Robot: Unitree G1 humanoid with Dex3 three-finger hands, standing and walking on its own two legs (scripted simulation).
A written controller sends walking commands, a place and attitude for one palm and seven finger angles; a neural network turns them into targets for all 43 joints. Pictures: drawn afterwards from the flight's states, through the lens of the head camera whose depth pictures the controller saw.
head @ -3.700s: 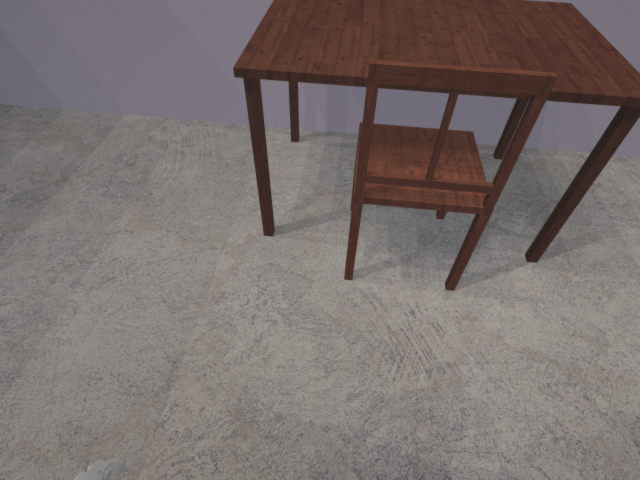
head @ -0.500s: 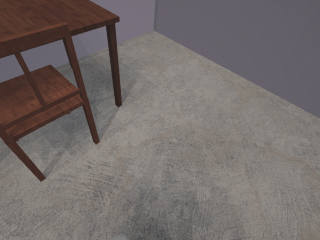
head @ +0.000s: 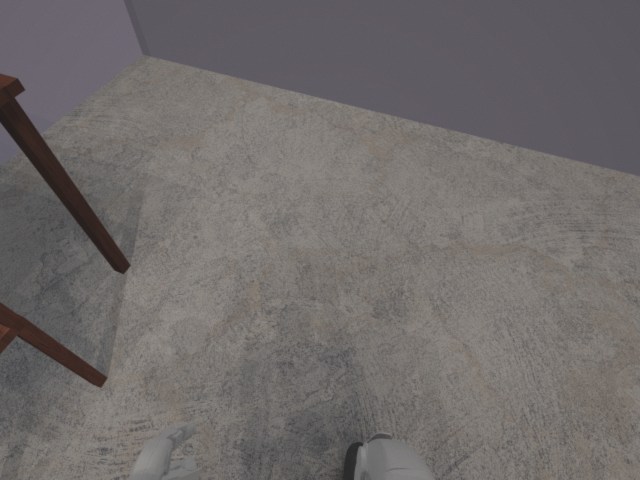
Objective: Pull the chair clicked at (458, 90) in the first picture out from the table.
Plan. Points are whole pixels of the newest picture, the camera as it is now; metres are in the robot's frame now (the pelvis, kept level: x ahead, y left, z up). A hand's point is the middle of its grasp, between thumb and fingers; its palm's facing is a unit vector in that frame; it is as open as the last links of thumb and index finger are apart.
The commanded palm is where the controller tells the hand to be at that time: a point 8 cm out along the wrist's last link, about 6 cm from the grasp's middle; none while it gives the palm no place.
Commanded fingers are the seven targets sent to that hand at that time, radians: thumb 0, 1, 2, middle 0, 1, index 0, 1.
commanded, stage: walk to a spot facing it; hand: left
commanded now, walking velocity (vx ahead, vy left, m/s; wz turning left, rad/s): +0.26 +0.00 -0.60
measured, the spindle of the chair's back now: out of the picture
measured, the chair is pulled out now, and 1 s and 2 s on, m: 0.00 0.00 0.00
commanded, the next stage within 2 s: turn to face it in 0.10 s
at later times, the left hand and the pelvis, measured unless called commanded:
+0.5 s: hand (185, 410) +0.24 +0.21 -0.18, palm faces +0.03 -0.99 -0.14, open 7.4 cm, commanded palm none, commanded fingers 0.00 0.90 0.90 -0.20 -0.30 -0.20 -0.30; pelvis +0.19 +0.03 +0.00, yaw -3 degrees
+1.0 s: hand (177, 360) +0.31 +0.22 -0.13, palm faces +0.21 -0.94 -0.27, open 7.4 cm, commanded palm none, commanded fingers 0.00 0.90 0.90 -0.20 -0.30 -0.20 -0.30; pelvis +0.22 +0.00 +0.01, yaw +12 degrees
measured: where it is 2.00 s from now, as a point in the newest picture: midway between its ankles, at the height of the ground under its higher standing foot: (322, 459)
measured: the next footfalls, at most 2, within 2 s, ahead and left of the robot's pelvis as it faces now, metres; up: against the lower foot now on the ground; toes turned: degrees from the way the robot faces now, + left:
right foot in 0.04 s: +0.17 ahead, -0.10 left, +0.00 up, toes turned -9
left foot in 0.44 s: +0.31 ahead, +0.11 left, +0.00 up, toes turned +2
